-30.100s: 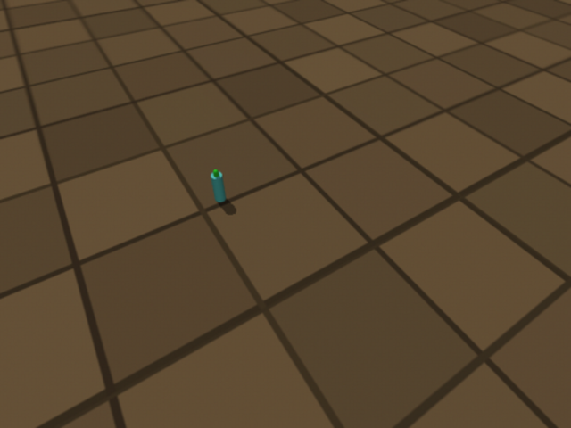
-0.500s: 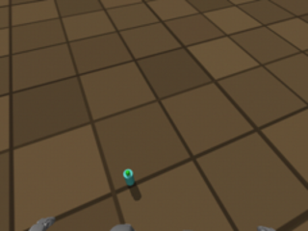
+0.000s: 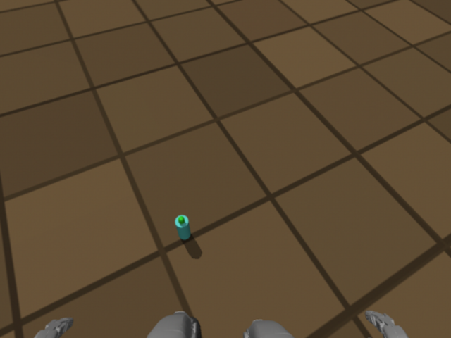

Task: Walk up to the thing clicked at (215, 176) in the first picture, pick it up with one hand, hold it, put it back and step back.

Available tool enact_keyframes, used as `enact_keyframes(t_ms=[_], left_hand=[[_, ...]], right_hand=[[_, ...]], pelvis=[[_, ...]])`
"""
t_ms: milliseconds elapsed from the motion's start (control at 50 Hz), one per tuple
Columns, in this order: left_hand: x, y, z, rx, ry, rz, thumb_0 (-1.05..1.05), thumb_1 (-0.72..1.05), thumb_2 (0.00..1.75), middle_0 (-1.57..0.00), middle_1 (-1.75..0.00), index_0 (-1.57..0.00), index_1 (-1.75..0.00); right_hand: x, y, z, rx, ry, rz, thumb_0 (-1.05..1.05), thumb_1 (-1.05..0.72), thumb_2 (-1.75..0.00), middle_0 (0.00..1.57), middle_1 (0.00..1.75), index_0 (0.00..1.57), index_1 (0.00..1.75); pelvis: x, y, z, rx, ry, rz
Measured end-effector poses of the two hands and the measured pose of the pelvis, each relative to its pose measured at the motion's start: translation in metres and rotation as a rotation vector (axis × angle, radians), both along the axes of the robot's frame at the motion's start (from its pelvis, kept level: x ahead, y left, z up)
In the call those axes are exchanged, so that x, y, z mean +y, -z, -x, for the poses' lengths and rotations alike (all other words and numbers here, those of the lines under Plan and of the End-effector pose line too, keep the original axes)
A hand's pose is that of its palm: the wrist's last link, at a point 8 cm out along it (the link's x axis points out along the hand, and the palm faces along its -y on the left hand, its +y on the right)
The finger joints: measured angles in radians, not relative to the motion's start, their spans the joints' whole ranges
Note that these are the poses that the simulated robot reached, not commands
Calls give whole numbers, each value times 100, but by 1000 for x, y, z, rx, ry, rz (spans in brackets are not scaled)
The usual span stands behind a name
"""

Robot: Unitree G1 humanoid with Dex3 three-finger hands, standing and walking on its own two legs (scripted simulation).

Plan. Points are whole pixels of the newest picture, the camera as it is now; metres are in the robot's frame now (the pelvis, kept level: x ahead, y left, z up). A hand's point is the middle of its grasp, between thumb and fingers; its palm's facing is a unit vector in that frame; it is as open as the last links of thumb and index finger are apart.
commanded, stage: step back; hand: left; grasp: from the side
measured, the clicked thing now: (182, 226) +0.54 +0.15 -0.66
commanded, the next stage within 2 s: none
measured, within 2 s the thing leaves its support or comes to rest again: neither
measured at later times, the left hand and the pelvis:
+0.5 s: hand out of the picture -0.02 +0.25 -0.15, palm faces +0.04 -0.93 -0.36, open 7.4 cm; pelvis -0.14 -0.01 +0.00, yaw +4 degrees
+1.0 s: hand out of the picture -0.25 +0.20 -0.13, palm faces +0.02 -0.90 -0.43, open 7.4 cm; pelvis -0.32 -0.07 +0.00, yaw +2 degrees
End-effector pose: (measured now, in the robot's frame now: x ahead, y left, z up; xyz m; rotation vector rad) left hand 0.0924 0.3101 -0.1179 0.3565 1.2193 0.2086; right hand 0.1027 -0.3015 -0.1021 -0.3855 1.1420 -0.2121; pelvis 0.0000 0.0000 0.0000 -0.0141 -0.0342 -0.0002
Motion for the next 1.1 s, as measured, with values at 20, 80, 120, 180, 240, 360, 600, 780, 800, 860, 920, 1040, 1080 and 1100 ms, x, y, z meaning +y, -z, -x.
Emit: enact_keyframes(t_ms=[20,80,120,180,240,360,600,780,800,860,920,1040,1080,1100], left_hand=[[-2,-1,6,-5,4,-5,1,91,90,-21,-30,-20,-30],[-11,-5,26,-24,9,-26,1,91,90,-21,-30,-20,-30],[-18,-10,42,-29,7,-25,1,91,90,-21,-30,-20,-30],[-23,-21,62,-39,-10,-26,1,91,90,-21,-30,-20,-30],[-25,-27,73,-62,-17,-31,1,90,90,-21,-30,-20,-30],[-20,-24,87,-152,-12,-25,1,90,90,-21,-30,-20,-30],[-17,-10,168,-104,-35,16,1,91,90,-21,-30,-20,-30],[-39,-3,257,-21,-1,-25,1,91,90,-21,-30,-20,-30],[-44,-3,269,-18,-3,-32,1,91,90,-20,-30,-20,-30],[-58,-10,306,-3,-11,-32,1,91,90,-21,-30,-20,-30],[-65,-21,334,7,-36,-39,1,90,90,-21,-30,-20,-30],[-65,-28,355,-68,-44,-64,1,90,90,-21,-30,-20,-30],[-62,-26,360,-108,-46,-65,1,90,90,-21,-30,-20,-30],[-60,-23,363,-125,-47,-62,1,90,90,-21,-30,-20,-30]], right_hand=[[-3,3,3,-9,-1,-6,0,-90,-90,20,30,21,30],[-16,12,15,-31,6,-23,0,-90,-90,20,30,21,30],[-21,13,24,-30,18,-31,0,-91,-90,20,30,20,30],[-26,9,42,-16,19,-36,0,-91,-90,20,30,20,30],[-30,5,63,1,11,-27,0,-91,-90,20,30,20,30],[-31,4,108,63,-28,16,0,-91,-90,20,30,20,30],[-21,-18,177,10,-45,32,0,-90,-90,20,30,21,30],[-56,-5,218,-99,-47,16,0,-90,-90,20,30,21,30],[-63,0,225,-104,-43,13,0,-90,-90,20,30,21,30],[-75,6,253,-80,-11,3,0,-91,-90,20,30,20,30],[-81,6,284,-41,0,-8,0,-91,-90,20,30,20,30],[-84,12,350,77,-25,1,0,-91,-90,20,30,20,30],[-82,14,368,110,-42,8,0,-91,-90,20,30,20,30],[-80,15,376,119,-52,11,0,-91,-90,20,30,20,30]], pelvis=[[-3,2,6,-1,5,-2],[-13,8,23,-8,15,5],[-18,6,33,-16,7,3],[-21,-1,47,-16,10,-26],[-22,-6,61,-6,-2,-33],[-18,0,97,-2,-57,-21],[-21,-7,174,-10,-37,10],[-50,9,245,-8,28,-3],[-55,12,254,-13,28,8],[-64,9,276,-22,16,-5],[-67,1,293,-15,6,-34],[-70,0,331,-3,-52,-36],[-70,2,347,-3,-76,-31],[-69,5,355,-3,-88,-27]])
